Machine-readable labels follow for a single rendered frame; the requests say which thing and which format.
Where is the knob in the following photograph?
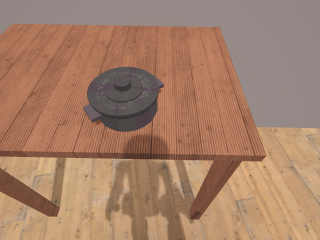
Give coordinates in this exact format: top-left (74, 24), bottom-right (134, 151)
top-left (113, 75), bottom-right (131, 91)

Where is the pot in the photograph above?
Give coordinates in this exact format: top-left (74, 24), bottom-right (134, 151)
top-left (83, 75), bottom-right (164, 132)

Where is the table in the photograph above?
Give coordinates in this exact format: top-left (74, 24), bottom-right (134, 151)
top-left (0, 24), bottom-right (267, 220)

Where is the lid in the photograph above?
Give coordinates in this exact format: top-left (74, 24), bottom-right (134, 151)
top-left (87, 66), bottom-right (159, 118)

